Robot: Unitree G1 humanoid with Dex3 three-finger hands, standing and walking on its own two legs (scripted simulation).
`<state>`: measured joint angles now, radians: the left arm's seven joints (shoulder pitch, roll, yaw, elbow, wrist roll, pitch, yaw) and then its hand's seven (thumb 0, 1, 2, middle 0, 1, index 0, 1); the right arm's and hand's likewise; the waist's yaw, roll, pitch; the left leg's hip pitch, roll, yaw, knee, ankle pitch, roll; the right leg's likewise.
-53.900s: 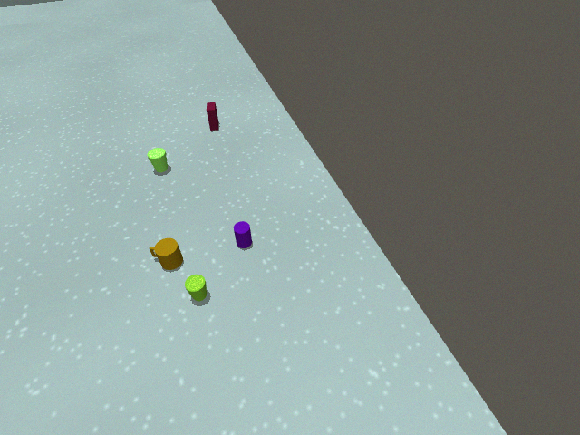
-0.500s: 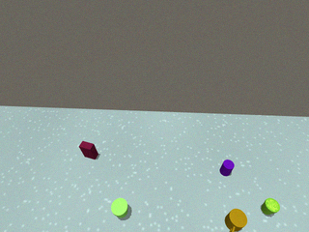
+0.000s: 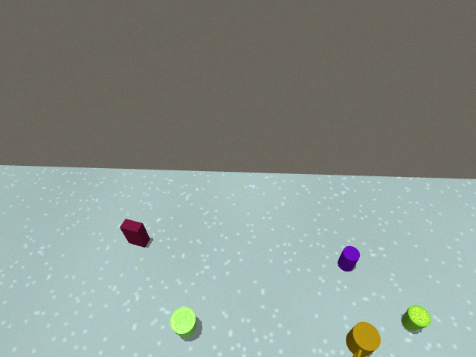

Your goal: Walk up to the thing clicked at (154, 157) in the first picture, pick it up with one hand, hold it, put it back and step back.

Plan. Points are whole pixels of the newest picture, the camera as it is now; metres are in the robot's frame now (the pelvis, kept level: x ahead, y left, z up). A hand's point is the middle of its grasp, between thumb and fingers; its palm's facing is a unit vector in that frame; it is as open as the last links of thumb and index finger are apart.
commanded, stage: stand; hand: left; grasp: from above
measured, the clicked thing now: (185, 324) +0.40 +0.24 -0.73
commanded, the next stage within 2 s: step back in 0.06 s
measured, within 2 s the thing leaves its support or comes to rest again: neither
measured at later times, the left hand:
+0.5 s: hand out of the picture +0.04 +0.27 -0.17, palm faces -0.07 -0.92 -0.39, open 7.4 cm
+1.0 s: hand out of the picture -0.03 +0.29 -0.18, palm faces -0.12 -0.91 -0.40, open 7.4 cm
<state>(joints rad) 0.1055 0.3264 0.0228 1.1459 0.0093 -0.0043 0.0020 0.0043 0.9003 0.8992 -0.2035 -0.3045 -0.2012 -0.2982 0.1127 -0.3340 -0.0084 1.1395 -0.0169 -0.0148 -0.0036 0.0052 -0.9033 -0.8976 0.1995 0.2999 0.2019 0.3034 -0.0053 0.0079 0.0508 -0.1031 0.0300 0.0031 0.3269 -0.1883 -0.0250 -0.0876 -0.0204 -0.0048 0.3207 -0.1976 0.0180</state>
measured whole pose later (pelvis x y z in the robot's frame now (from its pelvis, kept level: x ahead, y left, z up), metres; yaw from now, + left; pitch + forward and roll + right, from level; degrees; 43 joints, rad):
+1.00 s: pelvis -0.17 +0.03 -0.03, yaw -5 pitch -2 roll +0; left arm 0.12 0.37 0.08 0.85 0.02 0.04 0.01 0.01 0.90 0.90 -0.20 -0.30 -0.20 -0.30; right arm 0.14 -0.37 -0.06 0.87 -0.01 0.03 -0.02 0.01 -0.90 -0.90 0.20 0.30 0.21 0.30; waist -0.02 0.00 0.21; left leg -0.32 0.00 0.06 0.70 -0.35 0.03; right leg -0.28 0.06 0.07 0.67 -0.35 -0.02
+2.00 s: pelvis -0.46 +0.00 -0.02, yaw -4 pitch -1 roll +2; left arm 0.19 0.35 0.07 0.81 0.04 0.04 0.01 0.01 0.90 0.90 -0.21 -0.31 -0.21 -0.30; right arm 0.18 -0.41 -0.05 0.85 0.00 0.05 -0.03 0.01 -0.90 -0.90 0.20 0.30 0.20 0.30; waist 0.01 0.02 0.13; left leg -0.42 -0.10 -0.13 1.08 -0.49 -0.01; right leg -0.34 -0.01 0.05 0.62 -0.27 -0.01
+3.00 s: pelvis -0.65 -0.01 -0.01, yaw +0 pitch -3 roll +1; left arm 0.25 0.42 0.07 0.97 0.02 -0.01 -0.02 0.01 0.90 0.90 -0.20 -0.30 -0.20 -0.30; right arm 0.27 -0.35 -0.06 0.95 -0.04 -0.03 0.03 0.01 -0.90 -0.90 0.20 0.30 0.20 0.30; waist -0.01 -0.04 0.06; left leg -0.18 0.00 -0.03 0.52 -0.30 0.00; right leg -0.36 -0.02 0.00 0.83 -0.47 -0.02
